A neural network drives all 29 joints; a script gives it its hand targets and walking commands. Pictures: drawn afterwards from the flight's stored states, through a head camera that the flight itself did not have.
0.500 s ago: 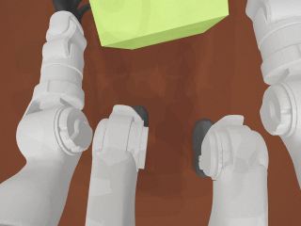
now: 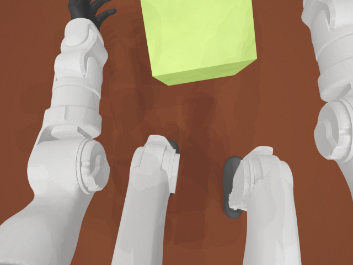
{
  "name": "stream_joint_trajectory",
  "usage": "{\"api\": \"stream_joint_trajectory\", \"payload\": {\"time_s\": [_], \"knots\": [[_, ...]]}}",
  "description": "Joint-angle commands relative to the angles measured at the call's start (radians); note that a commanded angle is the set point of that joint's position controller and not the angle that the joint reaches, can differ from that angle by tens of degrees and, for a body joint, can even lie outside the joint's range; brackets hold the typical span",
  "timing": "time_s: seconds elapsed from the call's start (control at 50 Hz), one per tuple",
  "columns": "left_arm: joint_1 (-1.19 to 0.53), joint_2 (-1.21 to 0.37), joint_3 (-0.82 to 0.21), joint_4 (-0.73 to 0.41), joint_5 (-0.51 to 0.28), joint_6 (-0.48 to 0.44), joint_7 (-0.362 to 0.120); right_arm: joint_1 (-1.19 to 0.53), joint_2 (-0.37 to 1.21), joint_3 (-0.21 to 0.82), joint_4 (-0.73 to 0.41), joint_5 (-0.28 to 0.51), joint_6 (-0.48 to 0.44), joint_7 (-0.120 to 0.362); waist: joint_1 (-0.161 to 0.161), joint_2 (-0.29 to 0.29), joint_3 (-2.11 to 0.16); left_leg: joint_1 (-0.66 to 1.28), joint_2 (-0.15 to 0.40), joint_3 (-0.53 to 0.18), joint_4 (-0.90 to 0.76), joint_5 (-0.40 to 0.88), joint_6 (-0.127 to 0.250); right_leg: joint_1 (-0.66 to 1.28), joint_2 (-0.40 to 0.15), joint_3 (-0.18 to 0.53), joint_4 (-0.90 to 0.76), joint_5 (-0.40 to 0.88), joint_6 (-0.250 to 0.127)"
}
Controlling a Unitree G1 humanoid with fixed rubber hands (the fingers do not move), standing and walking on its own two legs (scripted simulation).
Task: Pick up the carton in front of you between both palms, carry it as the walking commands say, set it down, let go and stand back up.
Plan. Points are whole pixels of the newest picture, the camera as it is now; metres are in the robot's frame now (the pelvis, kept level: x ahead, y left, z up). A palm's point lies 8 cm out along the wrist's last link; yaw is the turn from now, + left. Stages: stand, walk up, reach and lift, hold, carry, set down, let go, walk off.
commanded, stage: set down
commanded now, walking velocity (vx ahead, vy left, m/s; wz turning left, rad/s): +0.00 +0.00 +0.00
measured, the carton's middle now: (196, 35) +0.56 +0.05 -0.31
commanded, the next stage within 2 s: let go in 0.66 s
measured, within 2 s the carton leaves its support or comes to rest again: neither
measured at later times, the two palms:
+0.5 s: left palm out of the picture +0.52 +0.25 +0.04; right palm out of the picture +0.61 -0.14 +0.04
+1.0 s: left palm out of the picture +0.46 +0.24 +0.15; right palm out of the picture +0.50 -0.17 +0.14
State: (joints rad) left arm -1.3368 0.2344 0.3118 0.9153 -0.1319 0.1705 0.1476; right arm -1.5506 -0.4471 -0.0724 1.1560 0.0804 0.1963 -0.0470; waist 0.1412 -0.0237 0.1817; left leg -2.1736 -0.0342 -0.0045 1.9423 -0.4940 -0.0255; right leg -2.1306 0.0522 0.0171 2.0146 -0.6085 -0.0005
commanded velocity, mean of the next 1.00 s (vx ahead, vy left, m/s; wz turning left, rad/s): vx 0.00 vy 0.00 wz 0.00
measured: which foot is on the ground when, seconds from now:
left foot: down 0.00-1.00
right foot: down 0.00-1.00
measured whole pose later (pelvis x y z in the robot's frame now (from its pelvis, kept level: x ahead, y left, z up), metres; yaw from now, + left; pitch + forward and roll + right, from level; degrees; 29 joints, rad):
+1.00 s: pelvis +0.06 +0.01 +0.26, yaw -3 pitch +40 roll -1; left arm -0.66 0.18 0.29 0.62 0.09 0.15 -0.08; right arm -0.79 -0.17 -0.26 0.70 -0.13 0.18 -0.08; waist 0.09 -0.01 -0.05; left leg -1.34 -0.01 -0.03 0.91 -0.26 0.00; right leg -1.29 0.06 0.07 0.92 -0.32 0.02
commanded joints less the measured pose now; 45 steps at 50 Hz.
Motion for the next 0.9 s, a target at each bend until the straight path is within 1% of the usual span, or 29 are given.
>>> {"api": "stream_joint_trajectory", "payload": {"time_s": [0.0,0.06,0.14,0.2,0.26,0.32,0.4,0.5,0.58,0.62,0.66,0.7,0.76,0.82,0.88], "knots": [[-0.209,0.107,0.035,-0.114,0.032,-0.015,-0.006,-0.260,-0.102,-0.038,-0.092,-0.028,-0.018,0.011,0.037,-0.065,-1.107,0.684,-0.021,0.081,-0.184,0.315,-0.033,0.422,0.031,-0.046,-0.247,0.196,-0.007],[-0.191,0.114,0.051,-0.140,0.040,-0.008,-0.012,-0.258,-0.096,-0.040,-0.124,-0.036,-0.011,0.018,0.048,-0.090,-1.164,0.697,-0.024,0.088,-0.233,0.336,-0.033,0.496,0.036,-0.044,-0.296,0.230,-0.002],[-0.163,0.132,0.060,-0.192,0.035,0.009,-0.019,-0.252,-0.089,-0.033,-0.194,-0.037,0.009,0.021,0.057,-0.128,-1.273,0.732,-0.030,0.099,-0.298,0.383,-0.030,0.627,0.044,-0.044,-0.358,0.297,0.006],[-0.134,0.141,0.057,-0.230,0.026,0.025,-0.025,-0.239,-0.084,-0.030,-0.246,-0.036,0.027,0.020,0.057,-0.150,-1.344,0.765,-0.034,0.106,-0.349,0.422,-0.029,0.724,0.048,-0.042,-0.406,0.352,0.012],[-0.102,0.142,0.055,-0.258,0.021,0.038,-0.034,-0.215,-0.079,-0.038,-0.283,-0.042,0.042,0.022,0.052,-0.160,-1.376,0.795,-0.037,0.109,-0.403,0.452,-0.029,0.791,0.049,-0.039,-0.458,0.395,0.015],[-0.073,0.135,0.059,-0.273,0.024,0.046,-0.044,-0.186,-0.073,-0.054,-0.297,-0.054,0.051,0.028,0.047,-0.157,-1.372,0.823,-0.039,0.108,-0.457,0.473,-0.030,0.826,0.050,-0.035,-0.513,0.423,0.016],[-0.041,0.116,0.068,-0.277,0.040,0.048,-0.056,-0.141,-0.061,-0.080,-0.288,-0.074,0.051,0.041,0.040,-0.139,-1.335,0.870,-0.038,0.102,-0.534,0.492,-0.034,0.844,0.050,-0.032,-0.593,0.441,0.016],[-0.005,0.094,0.084,-0.278,0.072,0.040,-0.068,-0.095,-0.048,-0.110,-0.268,-0.098,0.039,0.059,0.037,-0.116,-1.293,0.949,-0.035,0.093,-0.639,0.512,-0.038,0.884,0.048,-0.027,-0.703,0.458,0.017],[0.015,0.084,0.095,-0.291,0.095,0.033,-0.076,-0.076,-0.043,-0.128,-0.269,-0.112,0.026,0.071,0.036,-0.109,-1.281,1.024,-0.032,0.087,-0.727,0.529,-0.038,0.952,0.045,-0.023,-0.793,0.482,0.019],[0.027,0.072,0.100,-0.279,0.108,0.027,-0.080,-0.064,-0.036,-0.136,-0.255,-0.119,0.020,0.077,0.036,-0.106,-1.244,1.037,-0.028,0.083,-0.768,0.522,-0.039,0.969,0.042,-0.020,-0.834,0.481,0.020],[0.046,0.059,0.104,-0.274,0.126,0.020,-0.087,-0.037,-0.022,-0.151,-0.248,-0.135,0.013,0.081,0.029,-0.102,-1.223,1.060,-0.026,0.080,-0.806,0.521,-0.039,0.996,0.040,-0.018,-0.876,0.490,0.021],[0.083,0.052,0.105,-0.276,0.149,0.013,-0.100,0.012,-0.004,-0.170,-0.252,-0.157,0.007,0.077,0.020,-0.098,-1.235,1.098,-0.026,0.080,-0.840,0.540,-0.037,1.044,0.040,-0.015,-0.917,0.523,0.024],[0.183,0.051,0.099,-0.294,0.184,0.000,-0.130,0.134,0.044,-0.199,-0.294,-0.191,-0.001,0.054,0.007,-0.091,-1.284,1.174,-0.031,0.082,-0.887,0.603,-0.030,1.145,0.042,-0.007,-0.972,0.613,0.031],[0.317,0.066,0.070,-0.330,0.216,-0.015,-0.171,0.296,0.115,-0.215,-0.386,-0.219,-0.007,0.013,-0.003,-0.081,-1.316,1.262,-0.035,0.076,-0.934,0.660,-0.017,1.244,0.042,0.000,-1.026,0.695,0.039],[0.456,0.085,0.030,-0.376,0.235,-0.032,-0.210,0.454,0.171,-0.209,-0.499,-0.220,-0.022,-0.024,-0.007,-0.050,-1.280,1.377,-0.029,0.062,-0.985,0.690,-0.003,1.278,0.042,0.001,-1.087,0.705,0.044]]}}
